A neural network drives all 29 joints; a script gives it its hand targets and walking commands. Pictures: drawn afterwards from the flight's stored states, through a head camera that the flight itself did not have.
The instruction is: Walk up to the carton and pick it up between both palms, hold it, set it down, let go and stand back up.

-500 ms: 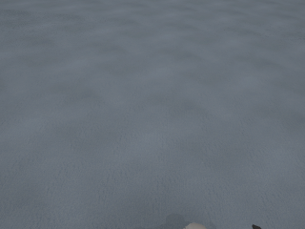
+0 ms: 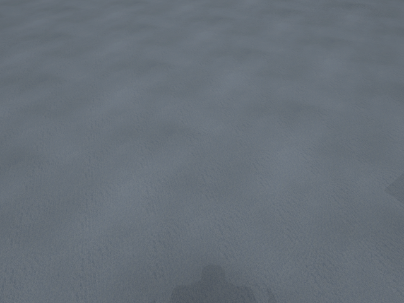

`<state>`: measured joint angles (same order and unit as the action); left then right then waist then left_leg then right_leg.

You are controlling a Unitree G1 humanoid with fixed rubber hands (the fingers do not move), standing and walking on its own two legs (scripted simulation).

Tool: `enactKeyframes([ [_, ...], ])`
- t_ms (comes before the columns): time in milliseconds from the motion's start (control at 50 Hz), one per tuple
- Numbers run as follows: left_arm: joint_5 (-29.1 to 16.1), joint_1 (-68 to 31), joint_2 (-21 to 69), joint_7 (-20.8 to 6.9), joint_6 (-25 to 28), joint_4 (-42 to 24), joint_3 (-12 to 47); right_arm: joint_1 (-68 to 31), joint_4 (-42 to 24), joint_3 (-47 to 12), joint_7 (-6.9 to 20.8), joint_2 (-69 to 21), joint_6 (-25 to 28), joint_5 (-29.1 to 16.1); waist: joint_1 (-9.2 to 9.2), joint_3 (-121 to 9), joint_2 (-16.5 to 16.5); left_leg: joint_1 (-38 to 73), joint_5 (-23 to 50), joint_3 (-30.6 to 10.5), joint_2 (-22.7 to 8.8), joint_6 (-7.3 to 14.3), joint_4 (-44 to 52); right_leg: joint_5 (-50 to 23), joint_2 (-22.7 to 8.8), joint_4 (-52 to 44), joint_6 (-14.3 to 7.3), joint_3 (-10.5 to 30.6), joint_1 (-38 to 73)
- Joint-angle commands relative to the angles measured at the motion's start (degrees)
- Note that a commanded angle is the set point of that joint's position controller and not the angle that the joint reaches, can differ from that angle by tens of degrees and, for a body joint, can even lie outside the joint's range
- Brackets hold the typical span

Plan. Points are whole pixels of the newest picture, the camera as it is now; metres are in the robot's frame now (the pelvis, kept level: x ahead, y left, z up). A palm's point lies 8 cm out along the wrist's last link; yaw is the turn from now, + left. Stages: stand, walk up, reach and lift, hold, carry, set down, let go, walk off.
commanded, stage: walk up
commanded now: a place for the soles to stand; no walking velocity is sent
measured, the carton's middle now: out of the picture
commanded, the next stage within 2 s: none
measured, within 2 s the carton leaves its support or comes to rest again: neither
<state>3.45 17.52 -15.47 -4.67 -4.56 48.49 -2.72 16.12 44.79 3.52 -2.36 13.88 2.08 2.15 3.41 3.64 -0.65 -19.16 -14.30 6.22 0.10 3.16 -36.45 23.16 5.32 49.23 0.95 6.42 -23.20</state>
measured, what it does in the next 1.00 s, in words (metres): steps to the right, turning right: right foot, then left foot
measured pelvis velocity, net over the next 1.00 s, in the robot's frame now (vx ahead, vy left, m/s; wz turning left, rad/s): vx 0.23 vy -0.29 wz -0.90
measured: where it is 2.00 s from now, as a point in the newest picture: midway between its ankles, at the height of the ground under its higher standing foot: (370, 271)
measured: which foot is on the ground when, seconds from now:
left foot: down 0.00-0.38, up 0.40-0.66, down 0.68-1.00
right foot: up 0.00-0.34, down 0.36-0.70, up 0.72-1.00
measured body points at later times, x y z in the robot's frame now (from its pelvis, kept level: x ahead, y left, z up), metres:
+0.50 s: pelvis +0.07 -0.13 -0.02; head +0.06 -0.17 +0.43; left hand +0.29 +0.08 -0.11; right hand -0.01 -0.42 -0.16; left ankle +0.09 +0.03 -0.66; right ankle +0.05 -0.26 -0.72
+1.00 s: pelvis +0.23 -0.29 +0.00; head +0.25 -0.32 +0.45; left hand +0.53 -0.24 -0.11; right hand +0.02 -0.48 -0.12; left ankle +0.29 -0.12 -0.72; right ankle +0.22 -0.48 -0.69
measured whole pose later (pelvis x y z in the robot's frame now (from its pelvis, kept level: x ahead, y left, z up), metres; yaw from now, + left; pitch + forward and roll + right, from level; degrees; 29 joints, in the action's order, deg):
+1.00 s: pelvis +0.23 -0.29 +0.00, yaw -52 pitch -2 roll +3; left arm 1.8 9.9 -17.3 -6.7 -1.0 42.7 -3.6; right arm 23.3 44.3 2.1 -1.2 17.0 4.5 3.6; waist -2.9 6.0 -2.9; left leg -1.5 -24.8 20.4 -10.1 -3.4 -32.0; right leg 15.1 -6.4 46.9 -1.1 -2.1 -33.3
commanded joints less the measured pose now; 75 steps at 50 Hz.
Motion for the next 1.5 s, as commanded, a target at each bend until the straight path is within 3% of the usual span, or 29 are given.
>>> enactKeyframes([
  [0, 2.5, -1.1, -11.5, -1.3, 0.1, -5.5, -3.7, -1.3, -3.8, 2.2, -2.1, 11.2, 2.0, 2.0, -1.4, 1.8, 4.3, 11.4, -24.2, -25.0, -25.7, 7.9, 27.2, -5.5, -9.8, 17.6, 2.4, 0.5, -21.4],
  [80, 0.4, -0.6, -8.5, -3.4, 0.5, -5.0, -2.9, -2.0, -1.6, 0.9, -1.4, 11.1, 2.7, 2.2, -1.67, 0.9, 9.1, 10.1, -20.7, -9.0, -22.2, 8.0, 25.7, -7.4, -12.5, 17.7, 2.7, -2.2, -16.7],
  [280, -1.9, -7.3, -7.9, -3.9, 3.2, -5.9, -3.3, -1.6, -0.4, 4.0, -0.3, 17.6, 1.9, 2.5, -3.02, 2.5, 10.5, 4.8, -29.3, 7.8, -25.0, 8.5, 22.2, -0.8, -13.7, -5.3, -2.3, -12.7, 1.4],
  [340, -2.4, 7.8, -12.3, -1.5, 5.2, 0.5, -5.4, -1.8, -1.0, 2.6, 1.0, 13.3, 0.1, 2.1, 4.35, -2.2, -7.7, -4.1, -24.6, 14.0, -18.3, 3.6, -5.6, 0.6, -6.5, -14.7, -7.0, -12.5, 21.0],
  [360, -2.6, 12.1, -17.9, 0.0, 5.7, 1.3, -6.7, -2.4, -4.0, 0.7, 2.5, 8.1, -0.1, 0.9, 6.74, -1.0, -23.0, -15.0, -25.1, 14.6, -9.8, -0.6, -27.7, 17.6, -14.8, -27.6, -12.3, 11.7, 23.8],
  [380, -3.4, 8.3, -21.9, 0.7, 5.5, 0.2, -7.3, -6.0, -8.4, 1.2, 3.7, 9.7, -0.4, 0.1, 6.21, 2.6, -21.1, -25.7, -23.3, 1.2, -5.4, -2.2, -33.7, 30.3, -21.1, -39.7, -19.0, 35.7, 20.2],
  [400, -3.6, 4.8, -21.6, 1.5, 5.3, -0.9, -6.8, -7.3, -9.7, 1.8, 4.3, 12.5, -0.3, -0.2, 5.4, 4.6, -14.9, -28.0, -22.2, -4.7, -7.7, -2.0, -35.8, 33.4, -23.1, -41.4, -20.4, 36.0, 18.0],
  [480, -1.6, -3.7, -15.7, 3.2, 4.9, -4.1, -4.7, 1.1, -7.3, 1.0, 4.1, 11.8, 1.8, -0.9, -0.51, 2.7, -12.3, -20.2, -15.6, -7.3, -10.1, -2.3, -30.3, 17.6, -21.1, -35.2, -18.9, 23.2, 11.8],
  [580, -0.6, -5.7, -12.8, 2.1, 5.3, -5.7, -3.5, 4.5, -8.8, 0.6, 3.3, 9.6, 1.8, -0.7, -2.16, 2.4, -8.9, -8.6, -11.3, -5.5, -5.6, -3.1, -13.0, 1.5, -18.5, -29.7, -17.4, 17.4, 3.4],
  [640, -0.3, -10.8, -10.1, 1.1, 4.3, -7.7, -1.9, 15.4, -6.6, 2.6, 2.8, 10.5, 2.4, -0.2, -10.1, -0.9, -1.9, 17.6, 4.3, -1.1, -2.4, -0.4, -1.7, 15.6, -11.0, -18.8, -10.2, 11.1, -17.5],
  [660, -0.1, -12.1, -7.3, 0.8, 4.3, -8.9, -0.7, 22.1, -5.7, 3.8, 2.1, 13.6, 2.5, 1.0, -13.91, -3.7, 4.7, 28.4, -2.6, -6.1, -5.1, 0.9, 1.1, 19.7, -7.0, -8.6, -6.7, 7.7, -25.8],
  [680, 0.1, -10.7, -3.7, 0.7, 4.6, -11.4, 0.2, 26.6, -5.9, 5.4, 1.3, 20.0, 2.5, 2.2, -16.03, -8.5, 20.6, 31.1, -33.9, -33.6, -23.3, 5.0, 16.9, 14.4, -0.2, 13.6, -2.7, -0.8, -30.3],
  [700, 1.2, -7.5, -8.3, 1.0, 3.6, -12.3, -0.9, 19.6, -7.1, 5.0, 0.1, 22.3, 1.8, 2.5, -11.5, -4.2, 17.5, 22.6, -50.6, -56.2, -34.2, 10.8, 31.0, 8.9, -2.7, 25.9, -1.4, -0.6, -31.6],
  [720, 2.0, -6.6, -11.5, 0.9, 3.1, -11.8, -1.6, 14.0, -8.4, 3.6, -0.6, 19.5, 1.7, 1.8, -8.77, 1.6, 10.2, 19.1, -50.4, -54.7, -34.7, 12.5, 31.0, 5.4, -6.5, 30.7, -0.8, 1.0, -33.0],
  [760, 0.9, -6.5, -10.7, 0.6, 3.2, -9.7, -1.7, 7.2, -8.6, 1.9, -0.6, 13.8, 2.9, 2.0, -6.94, 6.4, 5.1, 16.1, -31.6, -34.9, -30.1, 12.0, 25.4, -1.1, -10.5, 30.8, 0.2, 0.4, -32.7],
  [900, -2.0, -10.0, -2.4, -2.3, 4.4, -11.4, -0.7, 5.3, -4.8, 1.4, 0.8, 13.5, 4.4, 1.7, -6.48, 6.0, 11.6, 12.3, 6.1, 3.4, -23.4, 9.9, 21.9, -6.4, -13.7, 0.2, -1.3, -5.9, -14.8],
  [980, -1.7, -5.4, -3.8, -2.1, 6.2, -9.9, -1.9, 5.7, -5.1, 1.6, 0.6, 15.4, 2.6, 0.7, -3.16, 0.4, 9.3, 7.0, 7.0, 11.3, -21.6, 8.2, 13.5, -12.4, -6.9, -9.1, -4.7, -14.4, 5.9],
  [1040, -1.0, 13.5, -12.1, 1.1, 7.2, -4.7, -5.2, 9.2, -6.8, -0.7, 2.0, 11.2, 0.9, 0.3, 5.73, -14.2, -7.0, -3.3, 10.3, 14.8, -14.9, 3.7, -24.3, -4.8, -3.1, -12.7, -8.7, -8.8, 34.5],
  [1060, -1.0, 14.4, -17.6, 2.4, 7.0, -6.6, -6.1, 9.9, -10.5, -1.8, 3.1, 8.8, 0.8, -1.0, 6.0, -14.6, -18.1, -17.9, -14.7, 9.9, -8.6, -0.1, -38.9, 10.7, -18.4, -23.0, -14.6, 23.4, 38.7],
  [1080, -2.9, 10.0, -19.6, 3.2, 6.4, -8.7, -6.6, 6.4, -13.6, -0.8, 3.8, 13.8, 0.1, -1.6, 5.34, -15.0, -9.1, -22.7, -16.3, -2.1, -6.5, -1.5, -43.8, 26.0, -25.3, -34.5, -20.1, 44.8, 34.5],
  [1100, -3.4, 6.2, -18.8, 4.0, 5.8, -9.4, -5.9, 1.3, -14.9, -0.4, 4.3, 15.6, -0.3, -1.3, 5.11, -10.3, -2.4, -24.3, -13.6, -6.0, -9.0, -1.5, -45.8, 28.0, -26.0, -37.2, -18.0, 42.5, 29.0],
  [1180, -1.3, -1.0, -12.7, 5.4, 7.1, -10.1, -3.4, 8.2, -12.0, -1.2, 4.5, 10.6, 1.2, -0.7, -1.26, -2.6, -8.1, -16.9, -11.2, -8.3, -11.8, -1.9, -37.8, 3.0, -22.1, -31.7, -17.9, 22.2, 9.9],
  [1280, -0.8, -2.0, -11.1, 4.7, 8.3, -10.6, -2.5, 6.4, -13.5, -0.8, 4.7, 9.2, 1.2, -0.7, -2.05, -2.6, -7.2, -13.4, -11.4, -6.8, -10.8, -2.7, -18.0, -7.2, -21.1, -27.2, -18.8, 17.2, 5.4],
  [1320, -0.8, -3.4, -11.4, 4.0, 7.9, -10.7, -2.4, 7.4, -13.4, -0.4, 4.7, 8.2, 1.8, -0.6, -3.43, -3.7, -6.9, -4.5, -4.7, -4.0, -7.7, -2.1, -10.3, -6.4, -17.8, -24.0, -16.2, 12.8, 0.1],
  [1380, -1.7, -7.2, -7.0, 2.7, 7.2, -11.7, -0.5, 21.4, -10.0, 2.2, 3.7, 11.4, 2.6, 0.6, -12.0, -8.2, 2.5, 25.8, 1.3, -2.3, -4.3, -0.1, -2.7, 7.1, -9.0, -5.9, -8.1, 2.6, -20.3],
  [1400, -1.8, -5.9, -2.3, 2.3, 7.5, -13.5, 0.8, 25.8, -9.8, 3.7, 2.9, 16.3, 2.8, 1.4, -14.34, -11.2, 16.8, 30.3, -20.8, -21.3, -18.1, 3.7, 7.9, 8.0, -2.7, 14.7, -4.5, -4.3, -26.6],
  [1420, -1.6, -4.1, -4.8, 2.3, 6.7, -15.1, 0.2, 21.6, -11.5, 4.1, 2.1, 20.7, 2.2, 1.6, -12.02, -7.6, 19.6, 24.1, -41.2, -50.0, -32.4, 11.5, 26.2, 12.9, -1.1, 24.9, -2.1, -4.1, -30.7],
  [1440, -0.5, -5.6, -9.1, 2.6, 5.7, -15.1, -0.8, 16.1, -12.0, 3.3, 1.3, 19.3, 1.8, 0.8, -10.13, -0.7, 10.5, 18.5, -49.1, -54.4, -35.0, 15.2, 29.3, 10.5, -6.0, 30.2, -1.3, -0.3, -31.9],
  [1480, -0.9, -6.9, -8.4, 2.4, 5.4, -13.7, -0.6, 11.2, -11.4, 1.6, 0.6, 15.0, 2.4, 0.7, -9.21, 6.4, 5.8, 16.1, -33.3, -36.8, -31.0, 14.1, 25.2, 3.2, -8.6, 31.2, -0.5, -0.7, -33.7],
])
